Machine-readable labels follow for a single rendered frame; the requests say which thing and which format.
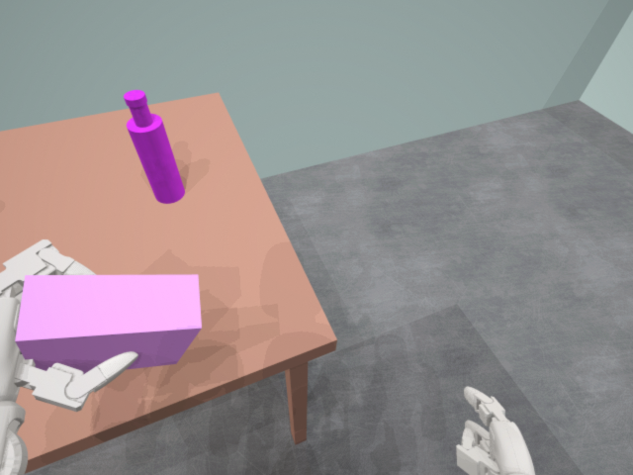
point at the robot right hand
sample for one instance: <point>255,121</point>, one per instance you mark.
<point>501,451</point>

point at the robot left hand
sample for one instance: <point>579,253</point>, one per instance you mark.
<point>60,385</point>

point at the table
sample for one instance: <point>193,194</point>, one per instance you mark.
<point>80,184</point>

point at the robot left forearm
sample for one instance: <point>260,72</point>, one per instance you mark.
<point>13,451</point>

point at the sponge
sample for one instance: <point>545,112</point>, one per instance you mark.
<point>83,320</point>

